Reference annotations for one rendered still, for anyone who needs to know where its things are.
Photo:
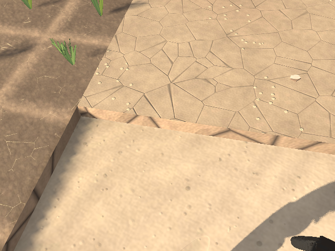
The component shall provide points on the robot right hand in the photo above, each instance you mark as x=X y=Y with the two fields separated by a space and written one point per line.
x=309 y=243

